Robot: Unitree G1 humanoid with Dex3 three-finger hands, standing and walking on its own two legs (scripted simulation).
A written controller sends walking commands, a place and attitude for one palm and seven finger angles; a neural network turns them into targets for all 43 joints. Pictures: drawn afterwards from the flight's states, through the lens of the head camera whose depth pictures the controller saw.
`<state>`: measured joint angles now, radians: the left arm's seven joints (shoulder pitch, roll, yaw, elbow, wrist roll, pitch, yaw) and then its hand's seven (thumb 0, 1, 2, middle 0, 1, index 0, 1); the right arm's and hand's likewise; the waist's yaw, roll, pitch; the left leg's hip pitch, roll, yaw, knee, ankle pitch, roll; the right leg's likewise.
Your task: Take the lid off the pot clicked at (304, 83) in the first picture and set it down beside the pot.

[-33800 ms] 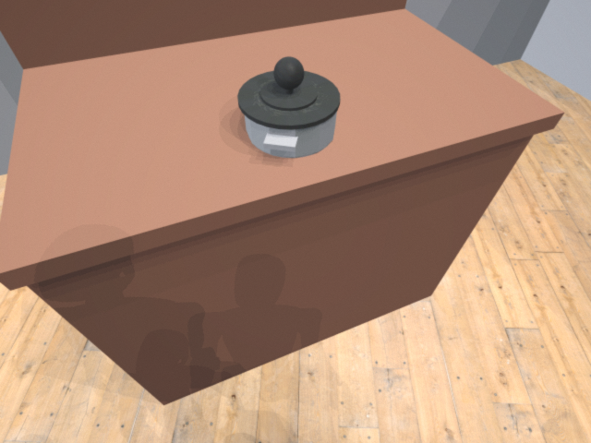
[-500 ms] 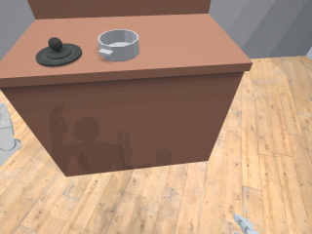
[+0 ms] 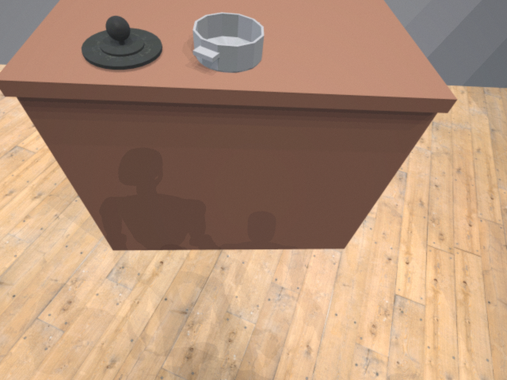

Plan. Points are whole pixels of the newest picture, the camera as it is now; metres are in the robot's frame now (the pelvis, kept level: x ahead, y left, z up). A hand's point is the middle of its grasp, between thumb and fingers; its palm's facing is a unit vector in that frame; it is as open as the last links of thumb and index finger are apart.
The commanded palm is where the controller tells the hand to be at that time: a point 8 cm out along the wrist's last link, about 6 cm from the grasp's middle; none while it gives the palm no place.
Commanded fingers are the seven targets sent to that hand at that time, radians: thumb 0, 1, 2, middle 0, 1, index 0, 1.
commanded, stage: let the arm hang, fingers relaxed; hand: left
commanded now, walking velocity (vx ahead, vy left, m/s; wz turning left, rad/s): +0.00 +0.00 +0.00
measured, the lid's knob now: (118, 28) +0.78 +0.36 +0.12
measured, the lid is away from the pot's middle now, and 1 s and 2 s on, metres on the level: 0.25 0.25 0.25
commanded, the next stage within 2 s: look to check the result in 1.20 s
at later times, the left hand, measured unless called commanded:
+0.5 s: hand out of the picture +0.03 +0.20 -0.16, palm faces -0.04 -0.97 -0.22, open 7.3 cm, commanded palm none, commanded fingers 0.00 0.90 0.90 -0.20 -0.30 -0.20 -0.30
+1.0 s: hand out of the picture +0.03 +0.18 -0.17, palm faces -0.02 -0.98 -0.19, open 7.3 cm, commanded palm none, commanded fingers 0.00 0.90 0.90 -0.20 -0.30 -0.20 -0.30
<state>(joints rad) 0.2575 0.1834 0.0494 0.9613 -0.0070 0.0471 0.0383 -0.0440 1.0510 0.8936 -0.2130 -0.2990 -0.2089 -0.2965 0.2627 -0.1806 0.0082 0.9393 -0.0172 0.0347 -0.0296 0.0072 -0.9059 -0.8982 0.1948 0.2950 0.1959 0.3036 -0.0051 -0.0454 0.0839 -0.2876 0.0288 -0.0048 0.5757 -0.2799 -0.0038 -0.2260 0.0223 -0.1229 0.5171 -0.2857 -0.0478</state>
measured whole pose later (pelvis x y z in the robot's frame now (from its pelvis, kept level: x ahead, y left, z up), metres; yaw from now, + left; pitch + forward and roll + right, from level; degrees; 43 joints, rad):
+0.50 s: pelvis +0.01 +0.03 +0.01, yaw -3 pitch -1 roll +0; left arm 0.24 0.12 0.00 1.14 0.01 0.01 0.06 0.02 0.94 0.90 -0.20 -0.30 -0.20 -0.30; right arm 0.32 -0.11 -0.01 1.12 -0.01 0.02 -0.04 0.00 -0.91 -0.90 0.20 0.30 0.20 0.30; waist -0.02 0.04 0.03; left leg -0.20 -0.01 0.06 0.45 -0.24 0.04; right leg -0.18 -0.01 -0.06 0.43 -0.24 -0.01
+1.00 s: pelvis +0.03 +0.02 +0.01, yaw -3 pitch -1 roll +0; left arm 0.27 0.12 0.00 1.15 0.00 0.00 0.05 0.01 0.93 0.90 -0.20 -0.30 -0.20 -0.30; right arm 0.31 -0.13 -0.01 1.13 0.00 0.01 -0.05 0.00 -0.91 -0.90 0.19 0.29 0.19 0.30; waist -0.02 0.02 0.04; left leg -0.15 0.01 0.06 0.44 -0.27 0.02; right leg -0.13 0.01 -0.06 0.41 -0.27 -0.02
